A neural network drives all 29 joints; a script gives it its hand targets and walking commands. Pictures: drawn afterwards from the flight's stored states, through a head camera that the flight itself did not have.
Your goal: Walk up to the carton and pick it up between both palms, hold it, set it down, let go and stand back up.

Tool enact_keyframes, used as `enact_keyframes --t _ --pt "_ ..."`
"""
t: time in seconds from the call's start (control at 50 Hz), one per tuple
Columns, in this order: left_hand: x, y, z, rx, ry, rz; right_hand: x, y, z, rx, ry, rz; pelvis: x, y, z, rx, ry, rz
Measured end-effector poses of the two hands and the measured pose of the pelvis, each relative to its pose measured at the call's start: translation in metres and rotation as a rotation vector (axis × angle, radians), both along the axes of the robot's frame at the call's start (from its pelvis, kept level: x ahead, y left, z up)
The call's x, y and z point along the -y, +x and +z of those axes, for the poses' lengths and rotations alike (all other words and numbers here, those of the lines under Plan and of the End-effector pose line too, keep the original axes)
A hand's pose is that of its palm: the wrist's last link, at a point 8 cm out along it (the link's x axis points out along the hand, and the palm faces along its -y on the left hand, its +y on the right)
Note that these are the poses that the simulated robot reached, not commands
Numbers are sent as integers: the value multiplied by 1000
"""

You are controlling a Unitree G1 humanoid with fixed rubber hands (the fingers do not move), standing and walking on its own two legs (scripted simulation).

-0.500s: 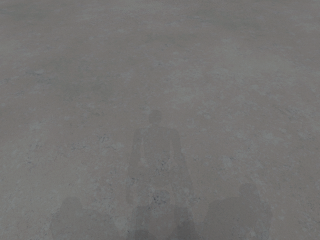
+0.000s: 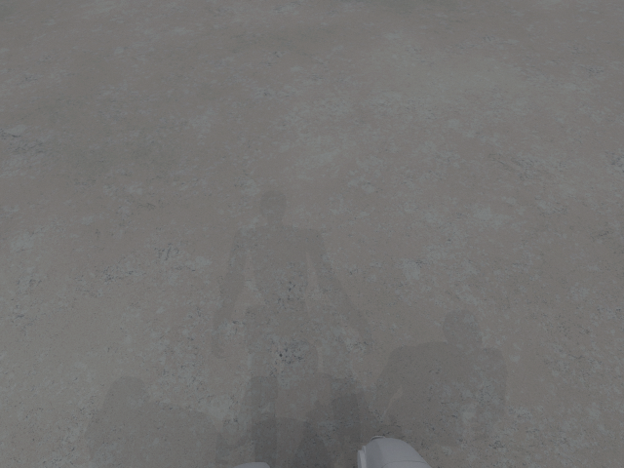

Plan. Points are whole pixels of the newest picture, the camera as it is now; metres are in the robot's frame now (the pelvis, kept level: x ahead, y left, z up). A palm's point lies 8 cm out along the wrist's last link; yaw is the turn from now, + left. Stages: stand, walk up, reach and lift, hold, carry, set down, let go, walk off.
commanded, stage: walk up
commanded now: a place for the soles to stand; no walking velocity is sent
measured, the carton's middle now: out of the picture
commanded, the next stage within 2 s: none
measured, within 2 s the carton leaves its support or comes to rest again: neither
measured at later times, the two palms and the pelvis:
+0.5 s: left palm out of the picture +0.06 +0.14 -0.13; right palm out of the picture +0.01 -0.38 -0.10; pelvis -0.07 -0.09 +0.00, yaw -16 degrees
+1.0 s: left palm out of the picture +0.04 +0.08 -0.13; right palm out of the picture -0.24 -0.38 -0.09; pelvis -0.16 -0.11 +0.00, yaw -38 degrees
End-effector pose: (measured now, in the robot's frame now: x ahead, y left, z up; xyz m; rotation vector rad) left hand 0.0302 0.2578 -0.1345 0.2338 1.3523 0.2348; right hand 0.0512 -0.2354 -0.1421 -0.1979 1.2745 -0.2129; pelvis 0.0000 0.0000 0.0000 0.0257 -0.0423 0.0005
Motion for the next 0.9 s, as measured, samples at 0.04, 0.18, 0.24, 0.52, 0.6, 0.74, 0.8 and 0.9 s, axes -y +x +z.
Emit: enact_keyframes --t 0.04,0.18,0.24,0.52,0.6,0.74,0.8,0.9 --pt "-5 18 9 51 41 -25 21 9 2 49 -25 -5 9 -5 -1 1 3 -25" --pt "23 56 30 216 114 -98 101 41 -8 196 -64 30 57 -23 -18 -10 14 -103" --pt "54 43 28 207 78 -104 128 43 -8 222 -69 11 69 -32 -19 -9 -7 -117" --pt "117 37 3 135 -95 -312 141 -51 41 200 -114 -108 89 -69 1 -58 -34 -282" --pt "124 57 -1 184 -130 -396 127 -90 45 196 -132 -173 82 -82 -1 -28 -19 -335" --pt "118 69 19 173 -118 -525 111 -167 61 177 -152 -329 76 -100 16 -25 -77 -442" --pt "114 63 17 149 -112 -556 115 -193 63 175 -165 -374 80 -112 15 -21 -71 -492" --pt "129 36 7 70 -117 -618 129 -232 64 195 -182 -438 91 -134 11 -15 -46 -570"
